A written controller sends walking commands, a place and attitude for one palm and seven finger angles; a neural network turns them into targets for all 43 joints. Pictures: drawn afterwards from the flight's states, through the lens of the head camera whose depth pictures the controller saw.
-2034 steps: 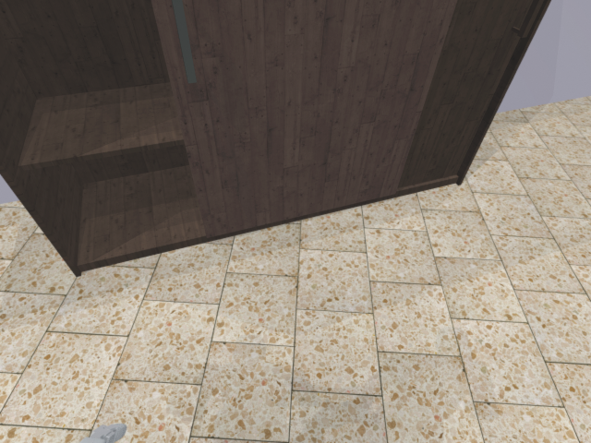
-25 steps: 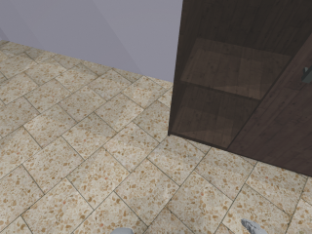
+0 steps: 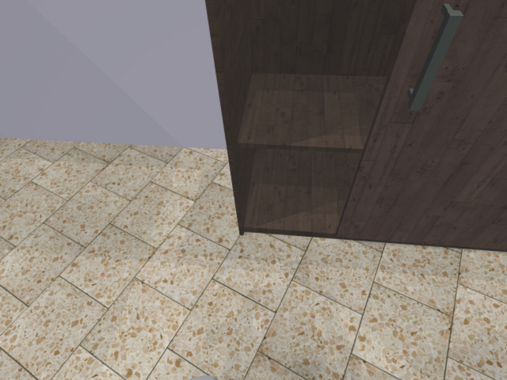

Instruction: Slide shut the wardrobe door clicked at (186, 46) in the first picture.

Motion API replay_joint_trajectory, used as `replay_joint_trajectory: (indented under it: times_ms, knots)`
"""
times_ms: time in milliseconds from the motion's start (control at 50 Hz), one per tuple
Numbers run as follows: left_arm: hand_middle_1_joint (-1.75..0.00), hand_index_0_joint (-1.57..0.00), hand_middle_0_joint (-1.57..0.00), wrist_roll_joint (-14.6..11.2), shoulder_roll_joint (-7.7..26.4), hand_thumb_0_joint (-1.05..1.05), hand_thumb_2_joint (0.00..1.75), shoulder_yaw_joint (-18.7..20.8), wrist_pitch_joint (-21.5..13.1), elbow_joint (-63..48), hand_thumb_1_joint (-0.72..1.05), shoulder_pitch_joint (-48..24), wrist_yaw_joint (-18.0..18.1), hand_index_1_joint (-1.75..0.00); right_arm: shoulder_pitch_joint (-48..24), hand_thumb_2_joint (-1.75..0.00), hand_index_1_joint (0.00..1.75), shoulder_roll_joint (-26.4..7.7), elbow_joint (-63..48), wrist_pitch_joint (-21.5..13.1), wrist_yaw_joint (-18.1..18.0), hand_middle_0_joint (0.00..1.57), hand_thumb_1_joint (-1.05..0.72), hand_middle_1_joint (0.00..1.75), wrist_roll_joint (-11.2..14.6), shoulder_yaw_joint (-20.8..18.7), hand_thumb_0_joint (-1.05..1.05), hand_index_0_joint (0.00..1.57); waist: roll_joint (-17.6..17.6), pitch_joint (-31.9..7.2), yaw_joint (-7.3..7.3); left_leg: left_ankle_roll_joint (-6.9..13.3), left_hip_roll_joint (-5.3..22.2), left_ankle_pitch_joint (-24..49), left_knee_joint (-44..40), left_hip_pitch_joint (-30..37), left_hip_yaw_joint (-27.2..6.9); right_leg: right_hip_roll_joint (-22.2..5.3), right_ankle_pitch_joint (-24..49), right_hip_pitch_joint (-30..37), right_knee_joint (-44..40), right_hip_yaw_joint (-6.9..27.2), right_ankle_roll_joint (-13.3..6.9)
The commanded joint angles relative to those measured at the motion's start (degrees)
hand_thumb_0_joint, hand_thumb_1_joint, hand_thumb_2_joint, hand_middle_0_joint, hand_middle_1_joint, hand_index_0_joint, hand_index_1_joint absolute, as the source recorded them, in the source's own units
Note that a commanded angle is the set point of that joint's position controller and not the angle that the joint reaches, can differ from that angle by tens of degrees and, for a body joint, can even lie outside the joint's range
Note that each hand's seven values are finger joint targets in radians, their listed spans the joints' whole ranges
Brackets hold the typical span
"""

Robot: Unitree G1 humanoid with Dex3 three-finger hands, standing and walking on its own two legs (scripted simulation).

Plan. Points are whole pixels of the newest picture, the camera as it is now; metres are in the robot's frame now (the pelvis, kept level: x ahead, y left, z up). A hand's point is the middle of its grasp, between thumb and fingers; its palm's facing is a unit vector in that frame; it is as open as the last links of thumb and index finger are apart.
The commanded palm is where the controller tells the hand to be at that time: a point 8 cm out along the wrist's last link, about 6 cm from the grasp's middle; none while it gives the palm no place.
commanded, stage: take the last steps up to it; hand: right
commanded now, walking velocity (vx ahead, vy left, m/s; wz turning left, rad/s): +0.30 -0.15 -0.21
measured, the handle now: (429, 60) +0.73 -0.35 +0.12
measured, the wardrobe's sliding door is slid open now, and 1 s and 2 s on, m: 0.41 0.41 0.41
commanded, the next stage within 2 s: come to a stop and stand still in 0.76 s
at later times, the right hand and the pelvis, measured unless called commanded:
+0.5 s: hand out of the picture +0.13 -0.18 -0.15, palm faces +0.16 +0.96 -0.21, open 7.3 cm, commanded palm none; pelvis +0.11 +0.00 +0.02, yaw -7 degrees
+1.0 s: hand (432, 327) +0.25 -0.32 -0.17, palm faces +0.17 +0.96 -0.20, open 7.4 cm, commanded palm none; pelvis +0.23 -0.12 +0.01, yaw -7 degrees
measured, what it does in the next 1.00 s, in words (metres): walks ahead: left foot, then right foot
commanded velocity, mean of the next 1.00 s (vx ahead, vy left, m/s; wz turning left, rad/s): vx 0.16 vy -0.07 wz -0.05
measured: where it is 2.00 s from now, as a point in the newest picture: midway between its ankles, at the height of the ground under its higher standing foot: (296, 371)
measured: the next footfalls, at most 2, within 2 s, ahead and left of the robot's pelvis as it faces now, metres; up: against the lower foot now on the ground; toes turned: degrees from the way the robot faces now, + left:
left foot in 0.30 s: +0.16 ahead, +0.12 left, +0.00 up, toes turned +3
right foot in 0.74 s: +0.30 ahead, -0.21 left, +0.00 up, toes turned -14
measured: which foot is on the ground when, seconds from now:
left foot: up 0.00-0.28, down 0.30-0.74, up 0.76-1.00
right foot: down 0.00-0.30, up 0.32-0.72, down 0.74-1.00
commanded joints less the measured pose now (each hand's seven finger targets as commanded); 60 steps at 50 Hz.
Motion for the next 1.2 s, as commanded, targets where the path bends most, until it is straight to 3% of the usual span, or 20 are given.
replay_joint_trajectory:
  times_ms: [0, 60, 180, 240, 260, 280, 300, 340, 400, 440, 520, 600, 660, 700, 720, 760, 800, 900, 1080, 1180]
  knots:
    - [-0.30, -0.20, -0.20, 0.04, 9.75, 0.00, 0.90, 1.58, -1.68, -0.85, 0.90, 6.09, 1.63, -0.30, -6.83, -0.90, 0.30, -3.56, -6.58, -3.16, 1.57, 0.20, -0.90, 0.30, -0.45, -0.73, 0.00, 0.20, -10.84, 0.02, 2.19, 0.33, 0.83, 7.20, 8.26, -14.06, -3.14, -15.05, -0.76, 5.97, -21.80, 20.57, -8.61]
    - [-0.30, -0.20, -0.20, -0.40, 9.49, 0.00, 0.90, 1.50, -2.48, 0.10, 0.90, 7.72, 1.58, -0.30, -5.19, -0.90, 0.30, -2.61, -5.31, -3.16, 1.73, 0.20, -0.90, 0.30, -0.16, -0.33, 0.00, 0.20, -9.60, -3.13, 1.79, -0.76, 0.11, 10.22, 1.59, -12.09, -1.29, -13.05, 8.50, 10.08, -20.67, 15.04, -9.02]
    - [-0.30, -0.20, -0.20, -0.24, 9.09, 0.00, 0.90, 1.42, -2.12, 2.01, 0.90, 9.75, 1.14, -0.30, -7.60, -0.90, 0.30, -1.16, -5.99, -3.88, 1.71, 0.20, -0.90, 0.30, -0.09, 0.16, 0.00, 0.20, -9.29, -0.19, 1.98, -0.67, -1.91, 11.31, -16.01, -2.82, 1.19, -12.70, 5.27, 5.67, -19.80, 14.20, -9.64]
    - [-0.30, -0.20, -0.20, -0.64, 7.75, 0.00, 0.90, 1.09, -2.03, 2.26, 0.90, 8.18, 1.08, -0.30, 0.77, -0.90, 0.30, -2.27, -3.03, -4.74, 1.30, 0.20, -0.90, 0.30, -0.28, -0.65, 0.00, 0.20, -4.51, -1.20, -2.39, -0.24, -2.98, 17.43, -27.66, 15.00, 1.62, -8.77, 2.38, -3.95, -10.37, 10.73, -6.33]
    - [-0.30, -0.20, -0.20, -1.11, 6.06, 0.00, 0.90, 0.82, -2.34, 2.01, 0.90, 8.24, 0.84, -0.30, 6.55, -0.90, 0.30, -5.35, -1.34, -5.45, 0.92, 0.20, -0.90, 0.30, -0.57, -1.51, 0.00, 0.20, 1.69, -3.15, -4.84, 1.06, 2.56, 12.85, -33.18, 25.00, -5.23, -3.92, -1.89, -11.04, -0.70, 6.13, -3.30]
    - [-0.30, -0.20, -0.20, -1.47, 2.95, 0.00, 0.90, 0.55, -2.61, 0.85, 0.90, 9.59, 0.56, -0.30, 12.81, -0.90, 0.30, -10.76, 0.18, -6.04, 0.34, 0.20, -0.90, 0.30, -0.89, -2.79, 0.00, 0.20, 17.62, -5.84, -6.48, 6.68, 19.06, 5.56, -42.58, 32.99, -27.99, 2.47, -11.60, -21.91, 16.54, 0.42, -0.20]
    - [-0.30, -0.20, -0.20, -0.65, 6.22, 0.00, 0.90, 1.34, -1.68, 0.10, 0.90, 7.75, 0.42, -0.30, 13.23, -0.90, 0.30, -11.57, 0.20, -5.59, -0.21, 0.20, -0.90, 0.30, -0.26, -2.81, 0.00, 0.20, 14.89, -2.65, -5.71, 10.44, 25.44, -3.19, -49.59, 25.81, -37.53, 0.56, -15.17, -24.71, 28.38, 4.98, 0.46]
    - [-0.30, -0.20, -0.20, -0.19, 6.06, 0.00, 0.90, 1.91, -1.06, 1.09, 0.90, 6.27, -0.04, -0.30, 4.65, -0.90, 0.30, -7.32, -1.86, -5.59, -0.55, 0.20, -0.90, 0.30, -0.16, -1.85, 0.00, 0.20, 9.98, 4.08, -1.98, 9.31, 21.15, -12.01, -51.40, 11.73, -30.52, -3.69, -4.50, -24.52, 34.17, 7.26, 1.15]
    - [-0.30, -0.20, -0.20, 0.03, 2.63, 0.00, 0.90, 1.40, 0.03, 3.48, 0.90, 8.97, -0.79, -0.30, 1.89, -0.90, 0.30, -2.46, -1.73, -6.73, -0.53, 0.20, -0.90, 0.30, -0.06, -0.69, 0.00, 0.20, 6.28, 2.58, 1.27, 5.92, 14.62, 6.95, -50.03, 6.65, -12.65, -5.34, 4.88, -18.99, 32.84, 5.35, 2.94]
    - [-0.30, -0.20, -0.20, -0.06, 1.86, 0.00, 0.90, 1.09, -0.11, 3.82, 0.90, 9.10, -1.04, -0.30, 3.86, -0.90, 0.30, -2.54, -0.68, -7.63, -0.52, 0.20, -0.90, 0.30, 0.03, -0.69, 0.00, 0.20, 3.78, 0.48, 1.26, 6.08, 13.52, 19.25, -48.55, 11.00, -6.74, -5.84, 7.60, -20.07, 29.70, 3.56, 4.19]
    - [-0.30, -0.20, -0.20, -0.36, 1.05, 0.00, 0.90, 0.66, -0.56, 2.02, 0.90, 3.93, -1.30, -0.30, 7.33, -0.90, 0.30, -3.52, 1.77, -8.12, -0.58, 0.20, -0.90, 0.30, -0.12, -0.85, 0.00, 0.20, 2.85, 0.19, -0.09, 7.37, 13.80, 34.32, -45.53, 16.74, -2.00, -6.84, 8.45, -21.74, 18.51, 0.65, 5.22]
    - [-0.30, -0.20, -0.20, -0.61, 0.69, 0.00, 0.90, 0.28, -1.34, 0.16, 0.90, -0.50, -1.83, -0.30, 7.79, -0.90, 0.30, -5.06, 3.11, -7.48, -0.44, 0.20, -0.90, 0.30, -0.64, -0.94, 0.00, 0.20, 7.07, 0.91, -1.24, 6.75, 14.12, 34.73, -42.58, 14.62, -0.54, -5.38, 8.18, -14.97, 6.09, -2.37, 4.39]
    - [-0.30, -0.20, -0.20, -0.54, 2.12, 0.00, 0.90, 0.67, -2.21, 0.84, 0.90, 2.94, -1.67, -0.30, 5.72, -0.90, 0.30, -6.22, 2.72, -6.55, -0.38, 0.20, -0.90, 0.30, -0.79, -1.40, 0.00, 0.20, 7.49, -0.24, 0.85, 5.66, 14.19, 29.45, -37.54, 9.88, -0.10, -3.71, 7.51, -3.32, -1.10, -3.30, 2.94]
    - [-0.30, -0.20, -0.20, 0.01, 8.37, 0.00, 0.90, 1.90, -2.89, 4.10, 0.90, 14.32, -0.81, -0.30, 6.65, -0.90, 0.30, -3.87, 2.39, -5.71, 0.05, 0.20, -0.90, 0.30, -0.42, -0.71, 0.00, 0.20, -6.65, -7.44, 5.12, 3.20, 7.49, 21.21, -18.17, 1.42, 4.25, -6.11, 8.35, 15.36, -5.26, 0.06, 1.51]
    - [-0.30, -0.20, -0.20, 0.77, 14.20, 0.00, 0.90, 3.56, -3.14, 4.57, 0.90, 19.17, 0.12, -0.30, 8.72, -0.90, 0.30, -0.46, 1.38, -5.45, 0.15, 0.20, -0.90, 0.30, 0.20, -0.35, 0.00, 0.20, -23.61, -11.10, 6.32, 0.94, -1.43, -2.71, -2.35, -9.74, 8.18, -19.35, 8.45, 22.16, -11.10, 18.99, -3.97]
    - [-0.30, -0.20, -0.20, 0.18, 13.86, 0.00, 0.90, 3.23, -2.12, 3.81, 0.90, 17.00, 1.03, -0.30, 3.05, -0.90, 0.30, 0.28, -1.51, -5.13, -0.27, 0.20, -0.90, 0.30, -0.23, 0.25, 0.00, 0.20, -16.13, -6.81, 5.79, 3.54, -0.55, -4.35, 14.17, -15.24, -0.57, -23.67, -3.42, 13.10, -19.80, 22.59, -8.84]
    - [-0.30, -0.20, -0.20, -0.06, 8.90, 0.00, 0.90, 1.61, -2.54, 0.96, 0.90, 8.03, 1.19, -0.30, 2.27, -0.90, 0.30, 0.09, 0.00, -4.77, 0.16, 0.20, -0.90, 0.30, -0.35, 0.37, 0.00, 0.20, -13.36, -4.27, 2.30, 3.32, 2.19, 3.18, 16.32, -13.61, -2.56, -20.94, -3.75, 2.79, -20.87, 18.36, -7.81]
    - [-0.30, -0.20, -0.20, -0.17, 3.57, 0.00, 0.90, 0.01, -4.04, 1.40, 0.90, 5.37, 2.55, -0.30, 4.87, -0.90, 0.30, 3.06, 2.40, -3.12, -0.43, 0.20, -0.90, 0.30, 0.14, 1.37, 0.00, 0.20, -2.95, -5.04, -0.91, 0.34, 1.40, 12.37, -0.39, -2.65, -4.54, -18.50, 27.53, -0.77, -19.39, 7.45, -7.06]
    - [-0.30, -0.20, -0.20, -0.05, 8.11, 0.00, 0.90, 1.48, -0.35, 2.95, 0.90, 4.32, 3.41, -0.30, 0.60, -0.90, 0.30, -0.40, -0.91, -0.17, -0.75, 0.20, -0.90, 0.30, -0.23, 0.02, 0.00, 0.20, -7.18, -2.39, 0.41, 0.87, -2.42, 11.69, -16.80, 4.10, -2.71, -21.83, 28.35, -0.68, -13.89, 9.45, -7.19]
    - [-0.30, -0.20, -0.20, -0.96, 5.93, 0.00, 0.90, 1.98, -0.31, 2.94, 0.90, 6.10, 3.07, -0.30, 0.00, -0.90, 0.30, -2.91, -2.80, -1.45, -1.29, 0.20, -0.90, 0.30, -0.43, -0.22, 0.00, 0.20, -3.63, -6.13, 1.26, 3.74, 1.54, 35.90, -29.19, 9.10, -8.48, -13.17, 22.24, -0.29, -6.06, 4.61, -0.95]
